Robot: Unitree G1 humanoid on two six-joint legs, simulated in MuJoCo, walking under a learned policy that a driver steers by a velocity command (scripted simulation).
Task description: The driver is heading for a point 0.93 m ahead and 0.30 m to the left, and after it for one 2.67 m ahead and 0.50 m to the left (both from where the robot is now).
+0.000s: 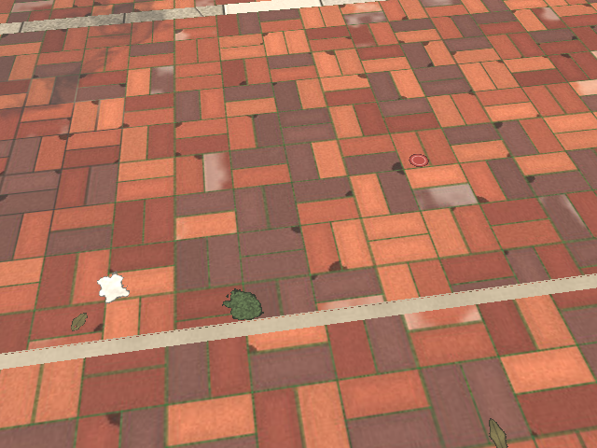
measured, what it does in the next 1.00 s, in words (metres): walks ahead, turning left: right foot, then left foot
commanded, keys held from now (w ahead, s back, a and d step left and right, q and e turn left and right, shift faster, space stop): w+q+shift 0.84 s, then w+shift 0.04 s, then e+shift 0.12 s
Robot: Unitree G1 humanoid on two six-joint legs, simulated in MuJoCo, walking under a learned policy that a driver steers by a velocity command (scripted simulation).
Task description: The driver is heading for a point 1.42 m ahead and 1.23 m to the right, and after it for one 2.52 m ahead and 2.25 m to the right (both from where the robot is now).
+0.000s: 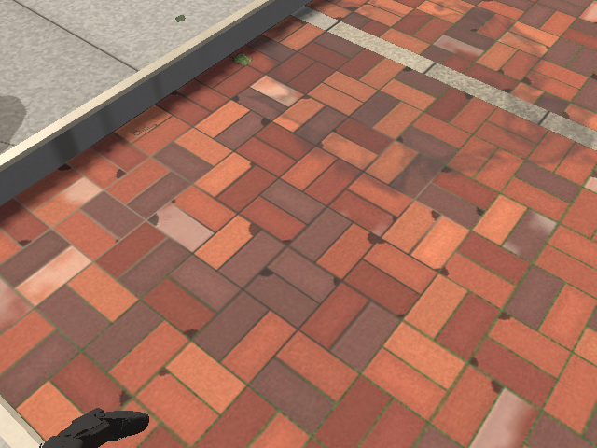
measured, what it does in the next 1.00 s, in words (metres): goes down, turning right: right foot 0.12 m lower, then left foot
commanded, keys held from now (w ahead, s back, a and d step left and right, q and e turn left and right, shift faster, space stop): e+shift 1.00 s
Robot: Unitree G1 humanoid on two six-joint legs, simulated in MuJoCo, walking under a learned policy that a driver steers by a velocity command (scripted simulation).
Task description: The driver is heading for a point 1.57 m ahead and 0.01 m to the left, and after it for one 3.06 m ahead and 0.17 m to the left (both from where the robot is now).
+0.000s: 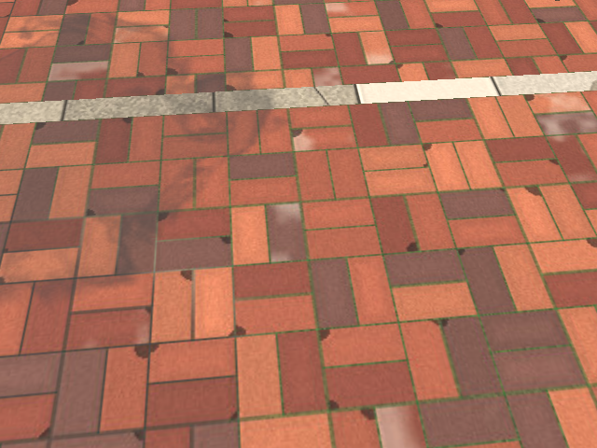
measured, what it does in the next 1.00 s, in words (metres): walks ahead: right foot, then left foot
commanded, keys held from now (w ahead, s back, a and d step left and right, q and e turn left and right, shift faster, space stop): e+shift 0.12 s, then shift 0.32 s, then w+shift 0.38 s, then w+q+shift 0.18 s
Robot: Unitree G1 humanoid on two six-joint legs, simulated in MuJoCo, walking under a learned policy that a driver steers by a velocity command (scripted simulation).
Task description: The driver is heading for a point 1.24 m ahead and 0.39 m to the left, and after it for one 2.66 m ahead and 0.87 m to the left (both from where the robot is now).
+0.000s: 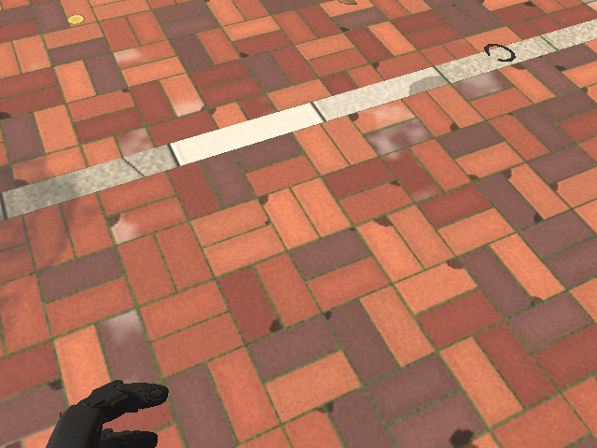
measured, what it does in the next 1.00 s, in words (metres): walks ahead, turning left: right foot, then left foot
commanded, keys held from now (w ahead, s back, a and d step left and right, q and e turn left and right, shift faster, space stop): w+q+shift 0.60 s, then w+shift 0.26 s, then w+e+shift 0.14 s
